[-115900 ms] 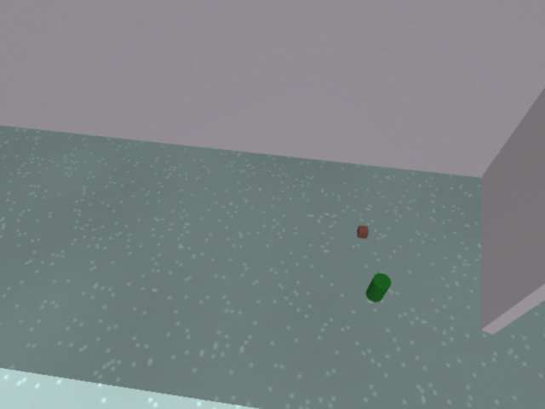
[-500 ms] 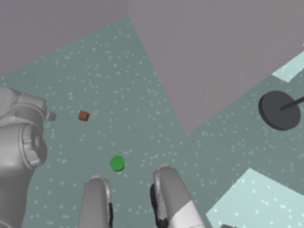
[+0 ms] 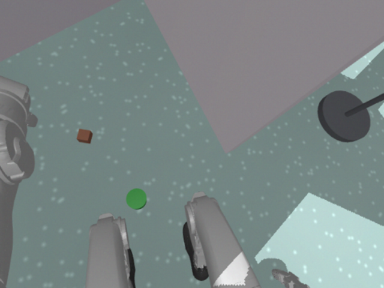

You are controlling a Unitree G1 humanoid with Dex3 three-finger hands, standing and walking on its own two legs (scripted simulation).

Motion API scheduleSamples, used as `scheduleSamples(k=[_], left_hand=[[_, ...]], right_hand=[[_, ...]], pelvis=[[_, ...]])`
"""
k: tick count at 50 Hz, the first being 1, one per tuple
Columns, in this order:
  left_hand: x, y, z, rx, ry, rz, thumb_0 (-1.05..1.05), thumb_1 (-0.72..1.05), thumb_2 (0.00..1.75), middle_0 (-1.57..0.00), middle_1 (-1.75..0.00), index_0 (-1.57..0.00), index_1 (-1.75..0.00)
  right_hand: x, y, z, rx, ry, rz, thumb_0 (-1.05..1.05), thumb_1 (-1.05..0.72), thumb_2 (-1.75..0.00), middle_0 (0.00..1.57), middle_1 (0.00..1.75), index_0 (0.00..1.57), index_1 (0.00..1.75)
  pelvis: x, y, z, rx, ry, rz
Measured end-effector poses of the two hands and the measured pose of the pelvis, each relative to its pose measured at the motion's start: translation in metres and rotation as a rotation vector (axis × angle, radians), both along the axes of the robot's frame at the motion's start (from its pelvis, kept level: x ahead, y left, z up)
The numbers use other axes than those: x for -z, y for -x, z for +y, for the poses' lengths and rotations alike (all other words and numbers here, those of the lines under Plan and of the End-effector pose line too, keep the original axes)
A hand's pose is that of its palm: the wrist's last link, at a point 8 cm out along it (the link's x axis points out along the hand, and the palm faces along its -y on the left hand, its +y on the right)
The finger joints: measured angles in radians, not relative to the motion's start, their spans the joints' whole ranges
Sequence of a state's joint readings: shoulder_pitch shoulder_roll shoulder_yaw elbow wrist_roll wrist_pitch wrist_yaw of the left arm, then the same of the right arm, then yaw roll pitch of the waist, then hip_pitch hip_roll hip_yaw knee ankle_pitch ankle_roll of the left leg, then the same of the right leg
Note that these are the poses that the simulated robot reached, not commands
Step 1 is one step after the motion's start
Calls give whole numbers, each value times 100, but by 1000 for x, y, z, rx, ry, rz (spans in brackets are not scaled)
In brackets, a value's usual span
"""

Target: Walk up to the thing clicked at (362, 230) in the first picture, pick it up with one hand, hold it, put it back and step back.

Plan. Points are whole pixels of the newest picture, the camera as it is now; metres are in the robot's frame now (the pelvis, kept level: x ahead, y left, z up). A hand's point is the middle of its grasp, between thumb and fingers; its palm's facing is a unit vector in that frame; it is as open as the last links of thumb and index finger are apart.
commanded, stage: go down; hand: left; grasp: from above
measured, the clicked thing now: (84, 136) +0.58 +0.23 -0.51
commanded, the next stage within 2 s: approach in 1.06 s
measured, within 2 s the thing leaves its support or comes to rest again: neither
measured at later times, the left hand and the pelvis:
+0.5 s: hand out of the picture +0.51 +0.28 -0.06, palm faces -0.04 -0.43 -0.90, open 14.4 cm; pelvis -0.01 -0.01 -0.02, yaw +0 degrees
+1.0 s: hand out of the picture +0.51 +0.29 -0.06, palm faces -0.03 -0.42 -0.91, open 14.2 cm; pelvis -0.01 -0.01 -0.03, yaw +0 degrees
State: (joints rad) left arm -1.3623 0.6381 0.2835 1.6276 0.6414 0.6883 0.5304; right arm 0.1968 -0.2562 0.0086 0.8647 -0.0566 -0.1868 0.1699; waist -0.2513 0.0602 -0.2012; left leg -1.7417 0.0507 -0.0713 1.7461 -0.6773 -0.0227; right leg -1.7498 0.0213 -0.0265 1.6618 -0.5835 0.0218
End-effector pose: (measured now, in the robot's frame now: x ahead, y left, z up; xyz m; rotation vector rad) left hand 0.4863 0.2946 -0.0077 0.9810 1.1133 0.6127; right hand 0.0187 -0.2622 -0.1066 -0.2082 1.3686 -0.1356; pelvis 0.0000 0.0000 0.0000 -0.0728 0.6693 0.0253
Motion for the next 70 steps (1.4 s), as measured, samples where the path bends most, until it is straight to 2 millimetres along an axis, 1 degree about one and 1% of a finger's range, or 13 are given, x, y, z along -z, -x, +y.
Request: scheduleSamples(k=[4,7,15,22,29,35,39,44,50,55,60,66,70], left_hand=[[16,-2,0,-26,10,-22,-1,-59,103,-11,-98,-6,-103],[20,-5,4,-48,6,-47,-1,-59,103,-11,-99,-6,-104],[-2,-12,14,-50,-50,-52,-1,-59,104,-11,-100,-5,-105],[-11,-16,-1,-25,-49,-19,-1,-59,105,-10,-101,-4,-106],[5,-19,-18,-3,-41,-11,-1,-59,105,-10,-102,-4,-107],[16,-20,-17,-19,-41,-39,-1,-59,104,-11,-103,-5,-107],[12,-20,-9,-39,-52,-54,-1,-59,104,-11,-103,-5,-108],[-3,-21,0,-49,-55,-54,-1,-58,103,-10,-105,-5,-108],[-9,-21,-2,-36,-51,-9,-1,-57,102,-9,-107,-6,-109],[13,-20,-14,3,-60,36,-1,-56,101,-8,-109,-6,-110],[55,-19,-31,37,-58,55,-1,-56,100,-8,-110,-7,-111],[111,-21,-41,20,-20,9,-1,-56,100,-9,-110,-7,-111],[133,-23,-38,12,-37,-9,-1,-57,102,-9,-108,-7,-109]], right_hand=[[7,0,0,-11,-10,8,0,-91,-90,20,30,20,30],[12,2,0,-10,-19,19,0,-91,-90,20,30,20,30],[20,12,-2,4,-45,55,0,-92,-90,20,30,20,30],[22,26,-4,18,-53,68,0,-92,-90,20,30,20,30],[28,37,-10,31,-34,66,0,-92,-90,20,30,20,30],[35,42,-13,32,-27,71,0,-92,-90,20,30,20,30],[38,44,-12,37,-29,76,0,-92,-90,20,30,20,30],[38,47,-7,45,-40,87,0,-92,-90,20,30,20,30],[33,53,-3,59,-42,97,0,-92,-90,20,30,20,30],[32,58,-5,62,-23,102,0,-92,-90,20,30,20,30],[39,66,-12,51,2,116,0,-92,-90,20,30,20,30],[64,76,-16,32,3,156,0,-92,-90,20,30,20,30],[84,79,-15,30,-16,176,0,-92,-90,20,30,20,30]], pelvis=[[8,2,0,3,-1,0],[13,4,-1,6,-2,-2],[15,7,-2,6,-5,-2],[19,5,-8,6,-16,6],[30,9,-12,17,-23,12],[39,16,-12,25,-24,11],[40,18,-10,27,-21,7],[37,18,-9,24,-16,5],[35,14,-8,18,-14,5],[40,12,-8,16,-14,12],[56,14,-9,20,-15,28],[88,20,-10,27,-18,42],[106,25,-9,28,-18,42]])
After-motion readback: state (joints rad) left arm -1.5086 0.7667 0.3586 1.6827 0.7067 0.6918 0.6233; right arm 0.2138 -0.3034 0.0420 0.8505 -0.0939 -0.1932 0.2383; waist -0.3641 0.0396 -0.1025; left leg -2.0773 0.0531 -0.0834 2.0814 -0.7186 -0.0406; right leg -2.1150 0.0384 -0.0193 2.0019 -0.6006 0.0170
